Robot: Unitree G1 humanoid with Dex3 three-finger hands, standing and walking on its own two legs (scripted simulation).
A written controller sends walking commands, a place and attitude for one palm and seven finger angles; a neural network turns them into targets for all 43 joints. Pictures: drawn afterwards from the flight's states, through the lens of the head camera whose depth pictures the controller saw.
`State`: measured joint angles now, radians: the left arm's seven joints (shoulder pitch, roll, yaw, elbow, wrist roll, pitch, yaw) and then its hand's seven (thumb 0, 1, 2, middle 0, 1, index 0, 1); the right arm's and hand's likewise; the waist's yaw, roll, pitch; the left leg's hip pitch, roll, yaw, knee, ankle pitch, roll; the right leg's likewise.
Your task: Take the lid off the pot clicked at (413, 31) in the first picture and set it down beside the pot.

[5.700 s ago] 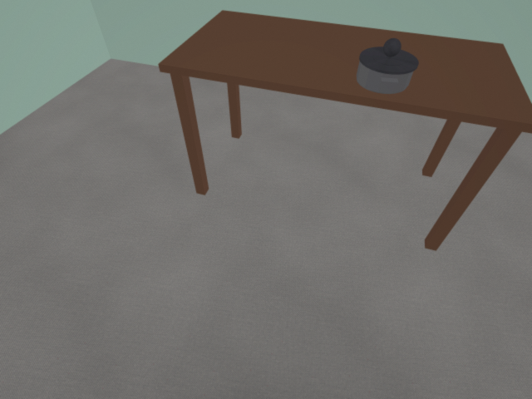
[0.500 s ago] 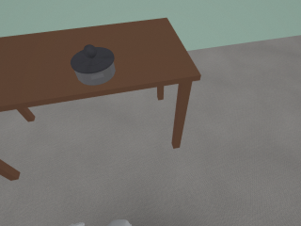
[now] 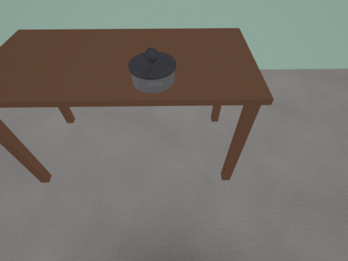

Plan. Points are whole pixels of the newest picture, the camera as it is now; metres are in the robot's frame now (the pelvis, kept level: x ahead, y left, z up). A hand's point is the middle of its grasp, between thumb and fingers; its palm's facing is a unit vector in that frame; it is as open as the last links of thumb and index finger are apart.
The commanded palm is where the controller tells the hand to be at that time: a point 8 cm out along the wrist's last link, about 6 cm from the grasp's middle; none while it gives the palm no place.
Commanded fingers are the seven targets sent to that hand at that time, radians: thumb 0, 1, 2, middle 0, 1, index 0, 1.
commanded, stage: take the last steps up to it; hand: left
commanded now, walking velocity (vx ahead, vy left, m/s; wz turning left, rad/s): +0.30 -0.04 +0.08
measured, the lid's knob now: (151, 55) +0.79 +0.14 +0.05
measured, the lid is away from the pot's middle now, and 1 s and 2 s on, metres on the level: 0.00 0.00 0.00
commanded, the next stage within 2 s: come to a stop and stand still in 0.92 s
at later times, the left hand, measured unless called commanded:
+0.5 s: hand out of the picture -0.03 +0.09 -0.15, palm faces +0.22 -0.96 -0.16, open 7.4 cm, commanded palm none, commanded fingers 0.00 0.90 0.90 -0.20 -0.30 -0.20 -0.30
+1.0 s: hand (116, 196) +0.32 +0.20 -0.16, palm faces +0.11 -0.97 -0.22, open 7.3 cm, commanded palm none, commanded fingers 0.00 0.90 0.90 -0.20 -0.30 -0.20 -0.30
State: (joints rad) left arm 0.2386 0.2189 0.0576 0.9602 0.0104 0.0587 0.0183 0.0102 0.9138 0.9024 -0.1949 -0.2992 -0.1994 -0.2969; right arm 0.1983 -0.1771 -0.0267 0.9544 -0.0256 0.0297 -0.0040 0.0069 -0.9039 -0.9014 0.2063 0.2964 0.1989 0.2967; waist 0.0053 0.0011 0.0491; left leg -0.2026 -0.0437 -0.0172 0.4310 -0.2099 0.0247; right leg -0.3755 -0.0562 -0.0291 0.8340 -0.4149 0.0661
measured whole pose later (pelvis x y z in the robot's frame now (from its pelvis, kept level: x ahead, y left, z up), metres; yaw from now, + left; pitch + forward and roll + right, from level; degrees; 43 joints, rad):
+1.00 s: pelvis +0.25 +0.01 +0.00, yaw +3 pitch +0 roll +2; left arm 0.19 0.19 0.07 0.97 0.02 -0.01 -0.01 0.01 0.92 0.90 -0.19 -0.30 -0.20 -0.30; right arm 0.28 -0.18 -0.04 1.04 -0.03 -0.06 -0.02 -0.01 -0.93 -0.90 0.20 0.30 0.20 0.30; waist 0.00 -0.02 0.03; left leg -0.08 0.00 0.13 0.37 -0.28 0.01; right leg -0.51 -0.10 -0.06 0.80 -0.25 0.01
